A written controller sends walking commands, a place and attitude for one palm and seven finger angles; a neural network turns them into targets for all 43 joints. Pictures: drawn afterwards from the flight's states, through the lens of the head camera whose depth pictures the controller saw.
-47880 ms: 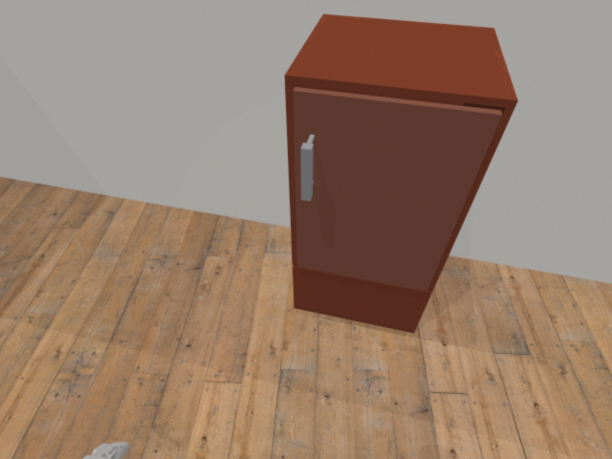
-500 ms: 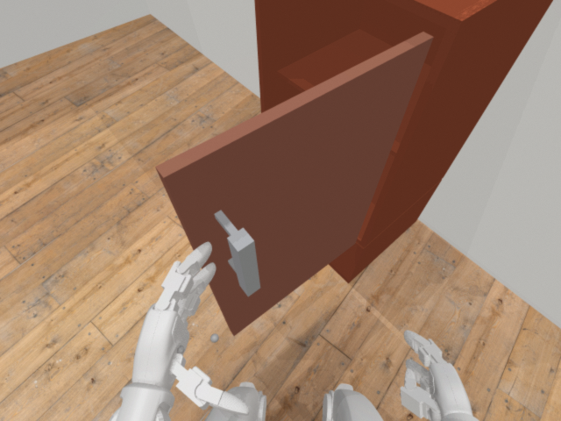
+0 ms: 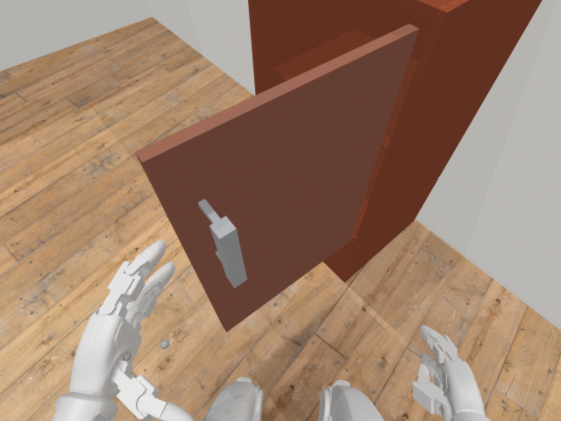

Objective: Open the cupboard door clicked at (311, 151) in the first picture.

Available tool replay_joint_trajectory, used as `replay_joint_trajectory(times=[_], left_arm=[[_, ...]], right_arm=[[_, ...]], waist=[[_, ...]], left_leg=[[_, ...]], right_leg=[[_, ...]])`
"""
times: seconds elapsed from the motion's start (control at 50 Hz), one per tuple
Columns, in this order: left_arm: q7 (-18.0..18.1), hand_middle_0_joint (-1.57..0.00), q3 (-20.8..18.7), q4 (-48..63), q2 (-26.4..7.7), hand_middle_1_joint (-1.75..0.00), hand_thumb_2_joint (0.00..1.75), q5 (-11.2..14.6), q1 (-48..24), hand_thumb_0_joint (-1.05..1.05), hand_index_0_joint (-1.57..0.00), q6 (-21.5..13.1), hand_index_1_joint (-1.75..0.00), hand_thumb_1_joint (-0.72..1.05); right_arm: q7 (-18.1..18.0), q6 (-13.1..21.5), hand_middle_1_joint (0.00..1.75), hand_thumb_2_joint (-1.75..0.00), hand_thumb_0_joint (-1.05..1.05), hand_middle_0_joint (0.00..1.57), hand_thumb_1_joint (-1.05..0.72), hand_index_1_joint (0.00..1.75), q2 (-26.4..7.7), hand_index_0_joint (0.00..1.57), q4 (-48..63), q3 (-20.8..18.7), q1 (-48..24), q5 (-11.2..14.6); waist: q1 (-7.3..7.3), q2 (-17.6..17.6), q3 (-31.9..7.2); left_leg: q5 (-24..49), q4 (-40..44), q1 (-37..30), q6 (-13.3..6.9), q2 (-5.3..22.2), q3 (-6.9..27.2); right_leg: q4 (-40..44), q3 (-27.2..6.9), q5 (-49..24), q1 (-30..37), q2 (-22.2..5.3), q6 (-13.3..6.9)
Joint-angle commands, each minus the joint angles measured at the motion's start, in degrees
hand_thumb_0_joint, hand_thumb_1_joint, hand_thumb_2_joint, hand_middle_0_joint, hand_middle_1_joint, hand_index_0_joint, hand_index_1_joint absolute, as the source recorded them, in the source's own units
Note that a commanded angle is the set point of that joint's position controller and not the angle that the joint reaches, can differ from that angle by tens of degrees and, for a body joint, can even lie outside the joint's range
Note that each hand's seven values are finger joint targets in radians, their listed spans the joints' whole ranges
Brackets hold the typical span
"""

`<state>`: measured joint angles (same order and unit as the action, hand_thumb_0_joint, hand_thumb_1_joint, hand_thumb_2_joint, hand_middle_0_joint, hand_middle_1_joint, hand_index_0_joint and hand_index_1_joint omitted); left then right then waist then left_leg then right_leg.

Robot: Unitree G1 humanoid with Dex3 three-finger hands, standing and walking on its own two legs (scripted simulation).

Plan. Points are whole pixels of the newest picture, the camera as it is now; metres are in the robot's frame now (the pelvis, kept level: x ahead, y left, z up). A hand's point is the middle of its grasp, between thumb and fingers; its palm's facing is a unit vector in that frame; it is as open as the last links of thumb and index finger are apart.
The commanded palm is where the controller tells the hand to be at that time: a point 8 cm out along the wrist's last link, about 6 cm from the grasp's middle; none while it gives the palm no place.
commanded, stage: draw the hand back to the body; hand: left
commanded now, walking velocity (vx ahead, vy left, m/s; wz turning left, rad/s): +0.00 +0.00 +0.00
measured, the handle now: (222, 245) +0.34 +0.11 +0.06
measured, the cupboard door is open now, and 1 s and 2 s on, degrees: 87 87 87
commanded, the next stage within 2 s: step back with the hand held close in 1.46 s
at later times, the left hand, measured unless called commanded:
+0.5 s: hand (61, 314) +0.20 +0.22 +0.15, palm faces +0.13 -0.95 -0.27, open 15.6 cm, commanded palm +0.17 +0.27 +0.18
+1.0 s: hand out of the picture +0.22 +0.29 +0.25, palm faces +0.39 -0.83 -0.41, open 10.0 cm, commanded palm +0.18 +0.33 +0.27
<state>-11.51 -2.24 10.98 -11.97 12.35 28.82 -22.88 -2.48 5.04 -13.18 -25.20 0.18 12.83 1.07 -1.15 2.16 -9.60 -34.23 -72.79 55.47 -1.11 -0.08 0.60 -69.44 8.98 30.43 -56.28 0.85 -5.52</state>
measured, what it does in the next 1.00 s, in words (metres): rises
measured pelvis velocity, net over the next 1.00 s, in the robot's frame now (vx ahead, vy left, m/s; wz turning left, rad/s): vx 0.04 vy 0.04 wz -0.01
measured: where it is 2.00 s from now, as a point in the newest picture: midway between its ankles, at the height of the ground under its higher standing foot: outside the picture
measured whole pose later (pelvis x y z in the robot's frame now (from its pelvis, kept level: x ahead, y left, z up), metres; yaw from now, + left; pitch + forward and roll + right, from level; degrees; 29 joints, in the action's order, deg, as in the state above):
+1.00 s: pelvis +0.04 +0.04 +0.11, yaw -1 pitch -3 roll -1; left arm 7.0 -15.1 25.1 -20.1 2.8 29.6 -2.5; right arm -3.6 6.4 -13.2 -33.8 3.5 12.9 0.1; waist -4.0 4.1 -0.7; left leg -17.8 -27.5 6.6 -4.3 -3.0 -2.0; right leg -25.4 4.3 14.1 -8.2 0.5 -0.8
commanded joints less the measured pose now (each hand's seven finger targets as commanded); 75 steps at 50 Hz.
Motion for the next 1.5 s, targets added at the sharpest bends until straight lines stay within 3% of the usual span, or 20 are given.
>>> replay_joint_trajectory(times=[0.0,0.06,0.12,0.18,0.3,0.36,0.38,0.42,0.44,0.48,0.54,0.56,0.66,0.76,0.86,1.06,1.14,1.32,1.4,1.48], left_arm=[[1.0,-0.15,-7.4,16.8,-7.9,-0.3,0.3,1.9,4.6,0.0,-0.15,-0.4,-0.3,-0.5],[1.4,-0.15,-7.5,13.4,-6.3,-0.3,0.3,2.8,4.8,0.0,-0.15,2.8,-0.3,-0.5],[0.5,-0.15,-7.4,11.6,-5.7,-0.3,0.3,3.4,4.6,0.0,-0.15,4.0,-0.3,-0.5],[-0.6,-0.15,-8.3,15.2,-7.4,-0.3,0.3,3.9,3.3,0.0,-0.15,3.1,-0.3,-0.5],[-1.6,-0.15,-11.8,19.6,-10.6,-0.3,0.33,5.3,4.3,0.0,-0.15,1.8,-0.3,-0.43],[-1.9,-0.16,-12.5,18.3,-10.0,-0.3,0.37,5.9,5.1,0.0,-0.16,3.4,-0.3,-0.32],[7.1,-0.16,-14.9,20.4,-19.0,-0.3,0.39,-3.6,6.8,0.0,-0.16,8.2,-0.3,-0.29],[13.0,-0.16,-10.3,21.6,-11.5,-0.3,0.42,-5.4,9.6,0.0,-0.16,13.0,-0.3,-0.22],[14.5,-0.16,-8.9,21.1,-9.9,-0.3,0.43,-6.5,10.0,0.0,-0.16,14.5,-0.3,-0.18],[16.8,-0.16,-8.6,23.4,-10.9,-0.3,0.47,-8.0,8.7,0.0,-0.16,16.0,-0.3,-0.12],[19.0,-0.17,-10.0,25.0,-13.1,-0.3,0.51,-9.3,6.1,0.0,-0.17,16.9,-0.3,-0.01],[19.4,-0.17,-10.0,26.0,-13.3,-0.3,0.52,-9.6,4.5,0.0,-0.17,17.0,-0.3,0.02],[20.6,-0.18,-12.2,26.1,-14.4,-0.3,0.6,-10.4,1.0,0.0,-0.18,17.6,-0.3,0.2],[20.2,-0.18,-14.5,24.6,-14.4,-0.3,0.68,-10.0,0.2,0.0,-0.18,17.5,-0.3,0.37],[19.6,-0.19,-17.8,26.4,-15.9,-0.3,0.75,-9.7,-1.3,0.0,-0.19,16.6,-0.3,0.55],[19.6,-0.2,-24.7,26.3,-19.6,-0.3,0.9,-8.9,-8.4,0.0,-0.2,15.3,-0.3,0.9],[18.6,-0.2,-20.8,21.1,-15.1,-0.3,0.9,-8.4,-5.3,0.0,-0.2,15.7,-0.3,0.9],[19.4,-0.2,-23.8,26.1,-19.5,-0.3,0.9,-8.7,-7.3,0.0,-0.2,14.5,-0.3,0.9],[19.5,-0.2,-23.5,25.1,-19.4,-0.3,0.9,-8.8,-7.8,0.0,-0.2,14.6,-0.3,0.9],[19.1,-0.2,-22.6,22.2,-17.9,-0.3,0.9,-8.4,-6.7,0.0,-0.2,14.5,-0.3,0.9]], right_arm=[[-1.1,2.5,0.3,-0.9,0.0,0.2,-0.9,0.3,-5.6,0.2,11.0,-2.4,-1.9,1.1],[-1.4,1.8,0.3,-0.9,0.0,0.2,-0.9,0.3,-5.6,0.2,11.1,-1.9,-2.6,1.5],[-1.9,2.1,0.3,-0.9,0.0,0.2,-0.9,0.3,-6.1,0.2,11.2,-1.6,-2.5,1.5],[-2.1,3.3,0.3,-0.9,0.0,0.2,-0.9,0.3,-6.6,0.2,11.3,-1.2,-1.7,1.4],[-2.0,5.5,0.3,-0.9,0.0,0.2,-0.9,0.3,-6.4,0.2,10.1,-1.1,-1.1,1.6],[-2.0,6.0,0.3,-0.9,0.0,0.2,-0.9,0.3,-6.4,0.2,9.4,-1.0,-1.6,2.1],[-3.6,4.4,0.3,-0.9,0.0,0.2,-0.9,0.3,-6.2,0.2,8.9,-1.4,-2.0,1.3],[-4.2,3.6,0.3,-0.9,0.0,0.2,-0.9,0.3,-5.1,0.2,9.0,-0.7,-2.2,0.8],[-4.0,3.0,0.3,-0.9,0.0,0.2,-0.9,0.3,-4.9,0.2,8.4,-0.5,-2.1,0.9],[-4.0,2.5,0.3,-0.9,0.0,0.2,-0.9,0.3,-5.2,0.2,7.9,-0.1,-2.6,0.8],[-4.3,2.9,0.3,-0.9,0.0,0.2,-0.9,0.3,-5.6,0.2,7.0,0.3,-3.1,0.4],[-4.4,3.2,0.3,-0.9,0.0,0.2,-0.9,0.3,-5.7,0.2,6.9,0.4,-3.2,0.3],[-4.2,4.5,0.3,-0.9,0.0,0.2,-0.9,0.3,-6.0,0.2,4.5,1.0,-3.7,0.0],[-3.2,4.8,0.3,-0.9,0.0,0.2,-0.9,0.3,-6.1,0.2,2.5,1.0,-5.4,-0.3],[-2.2,4.8,0.3,-0.9,0.0,0.2,-0.9,0.3,-6.4,0.2,1.4,0.7,-6.3,-0.7],[-1.7,4.0,0.3,-0.9,0.0,0.2,-0.9,0.3,-6.5,0.2,-0.6,-0.1,-8.1,-0.7],[-1.3,3.0,0.3,-0.9,0.0,0.2,-0.9,0.3,-6.8,0.2,-0.9,-0.4,-8.4,-0.6],[-2.2,3.6,0.3,-0.9,0.0,0.2,-0.9,0.3,-6.3,0.2,-1.1,-0.6,-9.6,-0.8],[-2.3,4.4,0.3,-0.9,0.0,0.2,-0.9,0.3,-6.2,0.2,-2.0,-0.4,-9.6,-0.8],[-2.2,4.2,0.3,-0.9,0.0,0.2,-0.9,0.3,-6.1,0.2,-2.4,-0.7,-9.4,-0.7]], waist=[[0.0,-0.9,-14.9],[1.25,-4.1,-7.3],[1.97,-6.2,-3.2],[1.37,-1.9,-4.7],[0.33,0.9,-7.0],[0.33,1.4,-3.6],[-2.67,1.9,-5.5],[-0.86,0.8,-1.0],[-0.63,2.8,0.9],[-0.61,3.7,1.2],[-0.68,0.1,1.2],[-0.51,-0.9,1.4],[-1.06,2.8,3.5],[-1.81,2.3,5.7],[-2.45,2.8,4.9],[-2.66,3.7,7.3],[-2.36,0.7,10.6],[-2.93,3.1,5.5],[-2.65,4.3,8.7],[-2.54,0.2,10.2]], left_leg=[[15.3,13.5,-6.8,-0.3,-1.7,1.5],[11.2,15.6,-6.4,-0.2,-1.5,1.3],[10.5,17.1,-7.7,-0.3,-1.2,1.5],[12.3,19.6,-11.8,-0.3,-1.2,1.9],[19.1,23.2,-18.4,-0.2,-0.8,2.5],[19.6,25.4,-20.3,0.2,-0.6,2.6],[20.2,28.9,-22.9,-0.4,0.5,1.6],[20.2,31.1,-24.3,-0.3,0.3,1.7],[21.0,32.2,-25.4,-0.4,0.7,1.7],[23.7,34.2,-28.7,-0.4,1.2,2.4],[26.2,37.2,-32.7,-0.6,1.5,2.8],[26.7,38.4,-34.0,-0.4,1.8,3.2],[31.5,43.3,-39.4,1.0,2.5,4.3],[35.8,47.4,-42.7,2.0,3.0,4.6],[41.9,50.0,-46.0,2.9,3.6,4.5],[37.3,53.2,-47.7,2.5,3.3,3.4],[32.3,54.2,-46.6,1.4,3.0,2.8],[29.8,53.0,-47.9,-0.2,1.6,1.2],[30.5,52.9,-48.3,-0.1,1.4,1.1],[29.1,53.0,-48.3,-0.6,1.5,0.7]], right_leg=[[18.2,-13.1,-11.8,24.4,-1.5,4.5],[22.7,-13.2,-5.6,23.2,-2.0,5.3],[25.3,-13.3,-4.1,23.0,-2.2,5.5],[25.3,-11.7,-5.1,24.4,-1.6,4.6],[25.0,-9.2,-15.0,29.1,-0.5,4.0],[26.2,-7.7,-15.6,28.9,-0.1,3.9],[29.6,-11.0,-15.0,31.8,-2.3,3.1],[31.8,-9.6,-15.2,32.0,-2.5,3.6],[31.9,-8.5,-15.8,32.4,-2.3,3.6],[32.8,-7.5,-17.3,33.8,-2.1,3.6],[35.1,-6.9,-18.9,37.1,-1.9,3.8],[35.6,-6.7,-18.9,37.5,-1.9,3.9],[38.7,-6.4,-20.1,41.4,-1.8,3.7],[41.9,-6.1,-22.4,46.4,-1.5,3.5],[44.1,-6.4,-25.9,50.7,-1.3,3.4],[47.8,-7.3,-25.8,53.5,-1.0,3.2],[49.2,-7.4,-23.6,52.5,-1.1,3.3],[50.5,-9.3,-24.9,55.4,-1.7,3.3],[51.6,-9.3,-25.4,53.8,-1.7,3.1],[52.6,-9.6,-23.3,52.7,-1.6,3.6]])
